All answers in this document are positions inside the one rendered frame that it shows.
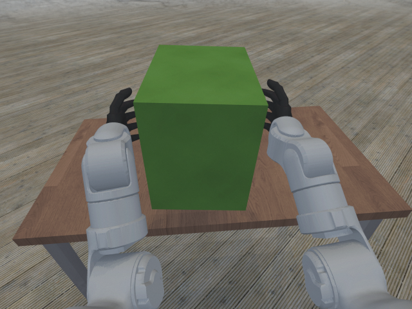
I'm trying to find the carton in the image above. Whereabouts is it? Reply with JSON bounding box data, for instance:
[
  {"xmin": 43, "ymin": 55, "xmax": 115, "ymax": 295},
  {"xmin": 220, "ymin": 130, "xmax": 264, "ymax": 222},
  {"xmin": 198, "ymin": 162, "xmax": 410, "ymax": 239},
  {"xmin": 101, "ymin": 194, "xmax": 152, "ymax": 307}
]
[{"xmin": 133, "ymin": 44, "xmax": 268, "ymax": 211}]

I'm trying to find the left robot hand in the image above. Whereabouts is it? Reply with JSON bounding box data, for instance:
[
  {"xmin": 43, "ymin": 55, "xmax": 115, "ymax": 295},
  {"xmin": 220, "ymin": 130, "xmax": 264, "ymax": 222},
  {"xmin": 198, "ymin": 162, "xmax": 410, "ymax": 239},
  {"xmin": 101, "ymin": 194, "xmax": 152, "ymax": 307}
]
[{"xmin": 106, "ymin": 88, "xmax": 140, "ymax": 142}]

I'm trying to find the left robot forearm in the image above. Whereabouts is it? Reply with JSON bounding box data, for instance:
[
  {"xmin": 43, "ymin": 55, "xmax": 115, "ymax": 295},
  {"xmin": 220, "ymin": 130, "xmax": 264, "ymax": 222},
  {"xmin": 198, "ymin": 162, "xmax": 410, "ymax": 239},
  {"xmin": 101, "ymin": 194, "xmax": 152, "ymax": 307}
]
[{"xmin": 81, "ymin": 122, "xmax": 148, "ymax": 300}]

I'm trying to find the left robot upper arm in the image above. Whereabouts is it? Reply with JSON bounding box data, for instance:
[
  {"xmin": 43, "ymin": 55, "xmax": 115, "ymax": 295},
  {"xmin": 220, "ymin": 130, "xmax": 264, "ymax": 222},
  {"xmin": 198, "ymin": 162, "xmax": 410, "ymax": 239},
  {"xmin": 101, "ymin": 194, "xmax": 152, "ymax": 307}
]
[{"xmin": 65, "ymin": 251, "xmax": 164, "ymax": 309}]

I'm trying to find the table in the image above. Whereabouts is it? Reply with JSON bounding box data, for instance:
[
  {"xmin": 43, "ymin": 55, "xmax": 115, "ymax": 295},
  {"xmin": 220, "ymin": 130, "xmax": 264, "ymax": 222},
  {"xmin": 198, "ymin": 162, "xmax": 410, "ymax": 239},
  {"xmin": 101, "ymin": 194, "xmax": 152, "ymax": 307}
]
[{"xmin": 12, "ymin": 106, "xmax": 412, "ymax": 299}]

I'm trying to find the right robot hand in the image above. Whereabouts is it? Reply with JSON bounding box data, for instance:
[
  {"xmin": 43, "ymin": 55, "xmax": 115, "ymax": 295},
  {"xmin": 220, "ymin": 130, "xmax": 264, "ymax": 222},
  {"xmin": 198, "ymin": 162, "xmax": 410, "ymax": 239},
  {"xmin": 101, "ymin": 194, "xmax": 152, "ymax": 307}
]
[{"xmin": 262, "ymin": 79, "xmax": 292, "ymax": 131}]

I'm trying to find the right robot forearm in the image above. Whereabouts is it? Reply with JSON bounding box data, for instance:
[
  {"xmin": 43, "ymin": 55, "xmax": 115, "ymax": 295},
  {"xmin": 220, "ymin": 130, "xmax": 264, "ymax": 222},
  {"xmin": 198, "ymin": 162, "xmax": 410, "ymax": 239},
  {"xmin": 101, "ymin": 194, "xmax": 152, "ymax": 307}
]
[{"xmin": 267, "ymin": 117, "xmax": 387, "ymax": 289}]

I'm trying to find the right robot upper arm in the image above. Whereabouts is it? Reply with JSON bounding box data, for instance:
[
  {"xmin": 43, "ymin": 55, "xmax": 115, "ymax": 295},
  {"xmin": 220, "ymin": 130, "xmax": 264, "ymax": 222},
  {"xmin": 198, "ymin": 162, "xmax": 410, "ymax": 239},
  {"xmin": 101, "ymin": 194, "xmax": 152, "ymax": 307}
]
[{"xmin": 302, "ymin": 239, "xmax": 412, "ymax": 309}]

